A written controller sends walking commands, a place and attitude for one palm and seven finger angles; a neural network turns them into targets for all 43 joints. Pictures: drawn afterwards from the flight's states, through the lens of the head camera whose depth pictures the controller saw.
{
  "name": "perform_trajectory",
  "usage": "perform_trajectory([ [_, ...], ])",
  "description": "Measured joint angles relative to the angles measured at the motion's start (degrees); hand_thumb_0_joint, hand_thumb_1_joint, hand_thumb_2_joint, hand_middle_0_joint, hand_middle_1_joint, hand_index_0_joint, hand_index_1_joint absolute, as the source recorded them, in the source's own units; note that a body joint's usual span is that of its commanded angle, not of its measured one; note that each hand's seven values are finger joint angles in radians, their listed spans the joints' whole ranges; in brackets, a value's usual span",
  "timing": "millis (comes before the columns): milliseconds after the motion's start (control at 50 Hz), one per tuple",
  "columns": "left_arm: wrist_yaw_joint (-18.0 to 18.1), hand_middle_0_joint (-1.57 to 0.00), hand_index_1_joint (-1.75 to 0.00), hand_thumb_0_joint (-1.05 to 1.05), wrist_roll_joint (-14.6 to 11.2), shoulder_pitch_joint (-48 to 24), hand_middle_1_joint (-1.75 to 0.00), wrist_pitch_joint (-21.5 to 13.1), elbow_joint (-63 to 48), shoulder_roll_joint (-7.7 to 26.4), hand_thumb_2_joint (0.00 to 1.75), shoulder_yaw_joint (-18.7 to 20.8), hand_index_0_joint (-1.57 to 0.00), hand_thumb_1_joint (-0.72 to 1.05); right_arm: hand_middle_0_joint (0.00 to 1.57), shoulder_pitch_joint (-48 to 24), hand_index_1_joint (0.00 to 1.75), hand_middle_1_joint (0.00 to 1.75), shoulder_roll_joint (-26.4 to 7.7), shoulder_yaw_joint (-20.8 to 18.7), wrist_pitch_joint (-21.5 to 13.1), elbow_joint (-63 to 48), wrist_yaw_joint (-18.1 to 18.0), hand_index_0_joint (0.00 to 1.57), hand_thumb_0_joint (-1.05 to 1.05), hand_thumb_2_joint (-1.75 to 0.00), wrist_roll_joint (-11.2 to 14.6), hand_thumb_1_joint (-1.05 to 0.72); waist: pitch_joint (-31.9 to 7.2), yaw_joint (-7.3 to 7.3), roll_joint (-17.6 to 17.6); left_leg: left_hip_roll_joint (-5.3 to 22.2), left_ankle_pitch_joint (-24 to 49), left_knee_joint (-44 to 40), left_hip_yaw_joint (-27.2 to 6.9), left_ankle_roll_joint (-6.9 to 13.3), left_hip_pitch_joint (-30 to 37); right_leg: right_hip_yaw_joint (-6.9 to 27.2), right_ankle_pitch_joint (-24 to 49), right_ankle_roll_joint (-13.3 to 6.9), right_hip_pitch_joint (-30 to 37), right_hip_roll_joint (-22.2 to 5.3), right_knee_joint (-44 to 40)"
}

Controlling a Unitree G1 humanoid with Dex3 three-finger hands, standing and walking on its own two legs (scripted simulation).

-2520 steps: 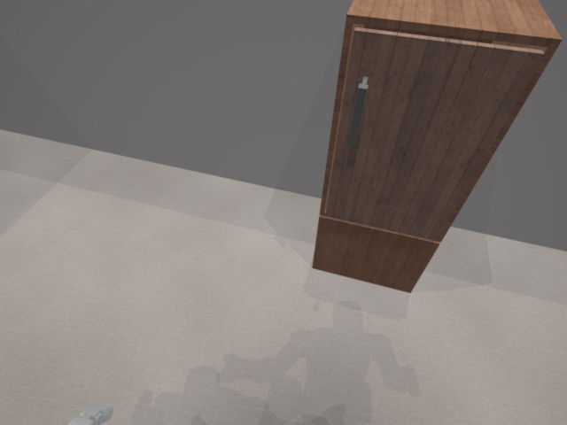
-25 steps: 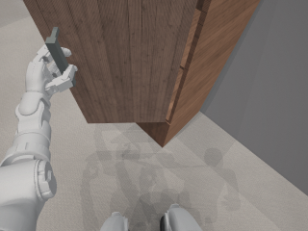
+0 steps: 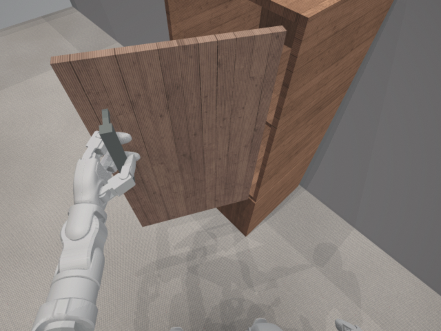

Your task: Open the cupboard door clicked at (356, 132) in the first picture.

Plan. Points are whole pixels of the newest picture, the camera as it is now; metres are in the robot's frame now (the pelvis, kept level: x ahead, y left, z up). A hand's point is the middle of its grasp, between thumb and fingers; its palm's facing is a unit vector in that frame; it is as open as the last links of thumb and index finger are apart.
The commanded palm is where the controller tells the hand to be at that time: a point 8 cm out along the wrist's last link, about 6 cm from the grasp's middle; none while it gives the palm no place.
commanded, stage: pull the door open along its arc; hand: left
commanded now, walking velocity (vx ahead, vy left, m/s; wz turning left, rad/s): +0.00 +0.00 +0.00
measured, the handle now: (118, 148) +0.43 +0.19 +0.07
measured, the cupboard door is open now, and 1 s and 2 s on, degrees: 63 93 96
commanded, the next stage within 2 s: open thumb and fingers to let go in 0.54 s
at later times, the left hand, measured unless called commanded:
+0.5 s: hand (174, 229) +0.27 +0.08 +0.07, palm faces +0.41 -0.91 +0.02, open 6.5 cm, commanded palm +0.21 +0.12 +0.06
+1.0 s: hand (185, 239) +0.26 +0.06 +0.06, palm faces +0.42 -0.91 +0.00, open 9.2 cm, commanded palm +0.21 +0.10 +0.06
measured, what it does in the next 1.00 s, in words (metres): stands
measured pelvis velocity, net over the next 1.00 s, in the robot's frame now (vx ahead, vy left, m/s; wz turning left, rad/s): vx -0.01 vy -0.04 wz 0.08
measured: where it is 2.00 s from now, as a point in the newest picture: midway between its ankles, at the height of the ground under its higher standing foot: outside the picture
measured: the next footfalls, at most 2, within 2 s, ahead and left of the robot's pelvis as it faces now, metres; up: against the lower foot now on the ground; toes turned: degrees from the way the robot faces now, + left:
none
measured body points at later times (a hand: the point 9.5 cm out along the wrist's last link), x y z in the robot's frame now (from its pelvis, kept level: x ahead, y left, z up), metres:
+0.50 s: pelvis +0.01 -0.04 +0.00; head +0.03 -0.05 +0.45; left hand +0.25 +0.12 +0.07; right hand +0.20 -0.23 -0.09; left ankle -0.02 +0.10 -0.69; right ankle +0.02 -0.12 -0.69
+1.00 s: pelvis -0.01 -0.04 +0.00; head +0.02 -0.06 +0.45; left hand +0.23 +0.11 +0.07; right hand +0.19 -0.24 -0.10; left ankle -0.02 +0.10 -0.69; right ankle +0.02 -0.12 -0.69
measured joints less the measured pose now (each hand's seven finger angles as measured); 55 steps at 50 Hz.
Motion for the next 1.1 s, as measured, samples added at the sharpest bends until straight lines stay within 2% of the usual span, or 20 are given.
perform_trajectory([
  [60,8.42,-0.30,-1.27,0.01,2.24,6.53,-1.31,0.42,-8.29,-5.49,0.78,-3.43,-0.30,0.69,0.20,-2.47,0.30,0.30,0.74,0.10,-0.89,-0.43,0.68,0.20,0.01,-0.89,-1.02,-0.91,0.09,1.02,-0.23,-0.36,0.04,-0.59,0.04,-0.08,1.52,0.05,-0.38,-0.03,1.27,-0.34,0.07],
  [120,15.84,-0.31,-1.26,0.01,5.32,12.26,-1.30,0.96,-14.69,-9.56,0.77,-7.49,-0.31,0.68,0.20,-5.30,0.30,0.30,1.79,0.35,-1.03,-1.16,1.20,0.19,0.01,-0.89,-2.18,-0.91,0.22,1.88,-0.47,-0.62,-0.01,-0.86,-0.04,-0.26,2.88,-0.02,-0.91,-0.22,2.37,-0.60,0.52],
  [240,27.99,-0.33,-1.27,0.01,11.70,19.08,-1.27,3.46,-21.56,-14.14,0.76,-15.36,-0.33,0.65,0.20,-9.86,0.30,0.30,3.81,1.18,0.27,-2.36,0.99,0.20,0.01,-0.89,-3.95,-0.91,0.56,3.34,-0.60,-0.85,-0.18,-0.74,-1.31,-1.01,4.94,-1.27,-2.01,-0.97,4.59,-0.90,1.38],
  [300,31.46,-0.34,-1.28,0.01,13.57,21.06,-1.26,5.07,-23.19,-15.23,0.76,-17.79,-0.33,0.64,0.20,-11.02,0.30,0.30,4.52,1.59,1.14,-2.55,0.50,0.20,0.01,-0.89,-4.41,-0.91,0.60,3.71,-0.48,-0.81,-0.08,-1.03,-2.12,-1.48,5.95,-2.07,-2.30,-1.44,5.80,-0.89,1.26],
  [400,33.30,-0.33,-1.30,0.02,14.62,24.34,-1.26,6.61,-25.41,-16.11,0.75,-19.80,-0.33,0.64,0.20,-10.88,0.30,0.30,5.01,1.80,1.81,-2.53,-0.22,0.20,0.01,-0.89,-4.78,-0.91,0.68,3.73,-0.22,-0.55,0.22,-2.00,-3.15,-2.27,7.70,-3.10,-2.46,-2.21,7.76,-0.64,0.52],
  [560,34.90,-0.30,-1.32,0.02,16.54,32.21,-1.28,6.84,-31.23,-17.88,0.73,-24.26,-0.33,0.64,0.20,-7.96,0.30,0.30,3.68,0.67,1.05,-2.25,-0.01,0.20,0.01,-0.89,-5.13,-0.91,0.81,3.13,0.27,-0.36,0.12,-2.26,-3.95,-3.10,8.56,-3.90,-3.17,-3.01,8.58,-0.48,0.88],
  [620,35.44,-0.30,-1.32,0.02,17.72,33.99,-1.29,6.37,-32.75,-16.54,0.73,-26.74,-0.32,0.65,0.20,-7.35,0.30,0.30,3.14,0.23,0.08,-1.81,0.03,0.20,0.01,-0.89,-5.30,-0.91,0.92,2.87,0.44,-0.44,-0.12,-1.50,-4.27,-3.26,7.95,-4.21,-3.66,-3.23,8.00,-0.60,1.85],
  [680,36.33,-0.31,-1.32,0.01,17.94,33.32,-1.30,5.83,-32.39,-16.03,0.75,-27.84,-0.32,0.65,0.20,-7.46,0.30,0.30,2.69,-0.01,-0.90,-0.96,-0.38,0.20,0.02,-0.89,-5.38,-0.91,1.23,2.87,0.68,-0.56,-0.29,-0.49,-4.70,-3.36,7.03,-4.62,-4.00,-3.38,7.25,-0.75,2.84],
  [800,37.45,-0.35,-1.32,0.00,17.16,28.41,-1.31,6.24,-28.23,-17.21,0.76,-26.14,-0.35,0.61,0.20,-8.63,0.30,0.30,2.85,-0.02,-1.68,0.82,-1.25,0.19,0.02,-0.90,-5.34,-0.91,1.51,3.55,0.64,-0.82,0.23,-0.01,-4.88,-3.37,6.00,-4.77,-3.71,-3.47,6.19,-1.02,3.55],
  [920,37.12,-0.35,-1.30,0.00,16.95,27.02,-1.29,6.28,-26.83,-17.63,0.68,-25.27,-0.37,0.40,0.20,-9.06,0.30,0.30,3.60,0.43,-2.07,0.55,-1.23,0.19,0.02,-0.89,-5.25,-0.91,1.40,3.79,0.41,-0.98,0.95,-0.55,-4.71,-3.29,6.04,-4.59,-2.97,-3.35,6.18,-1.16,3.05],
  [1100,37.89,-0.32,-1.24,0.00,17.72,25.38,-1.24,6.19,-25.74,-17.42,0.46,-26.46,-0.34,-0.12,0.20,-9.56,0.30,0.30,3.66,0.75,-2.46,-0.08,-0.82,0.20,0.02,-0.89,-5.25,-0.91,1.66,3.91,0.40,-1.28,0.78,0.84,-4.63,-2.69,5.18,-4.48,-2.63,-2.77,5.77,-1.46,3.52],
])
